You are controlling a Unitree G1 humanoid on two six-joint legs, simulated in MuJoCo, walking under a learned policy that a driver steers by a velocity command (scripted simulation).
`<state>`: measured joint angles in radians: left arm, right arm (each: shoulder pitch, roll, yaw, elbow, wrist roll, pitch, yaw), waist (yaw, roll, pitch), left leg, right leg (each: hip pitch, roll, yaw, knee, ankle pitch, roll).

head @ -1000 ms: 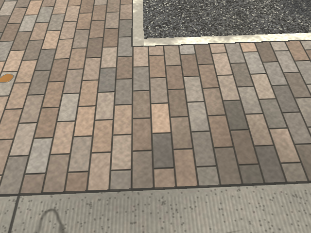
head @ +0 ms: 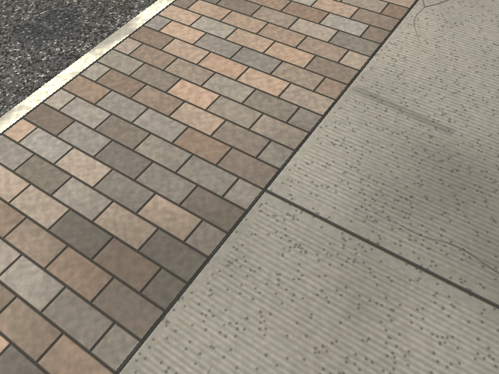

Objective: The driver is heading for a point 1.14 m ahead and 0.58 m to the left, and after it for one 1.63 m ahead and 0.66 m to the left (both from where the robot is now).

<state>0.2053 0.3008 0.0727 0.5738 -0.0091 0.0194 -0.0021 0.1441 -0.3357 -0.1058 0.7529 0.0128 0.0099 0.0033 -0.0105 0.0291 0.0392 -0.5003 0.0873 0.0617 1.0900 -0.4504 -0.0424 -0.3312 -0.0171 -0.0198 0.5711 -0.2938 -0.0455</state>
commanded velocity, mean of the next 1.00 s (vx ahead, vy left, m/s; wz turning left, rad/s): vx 0.83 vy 0.00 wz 0.71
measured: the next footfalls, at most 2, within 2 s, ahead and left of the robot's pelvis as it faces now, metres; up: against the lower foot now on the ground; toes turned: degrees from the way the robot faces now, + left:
left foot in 0.50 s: +0.38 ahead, +0.20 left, +0.00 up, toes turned +24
right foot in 0.94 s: +0.86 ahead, +0.33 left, +0.00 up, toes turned +47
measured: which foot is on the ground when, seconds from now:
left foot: up 0.00-0.48, down 0.50-0.96, up 0.98-1.00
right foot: down 0.00-0.48, up 0.50-0.92, down 0.94-1.00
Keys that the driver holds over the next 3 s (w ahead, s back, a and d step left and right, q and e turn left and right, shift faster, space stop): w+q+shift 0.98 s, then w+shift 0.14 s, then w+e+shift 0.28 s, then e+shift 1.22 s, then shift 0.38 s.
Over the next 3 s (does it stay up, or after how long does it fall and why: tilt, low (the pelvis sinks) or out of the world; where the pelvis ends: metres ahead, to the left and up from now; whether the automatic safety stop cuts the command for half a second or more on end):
stays up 1.19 0.95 0.00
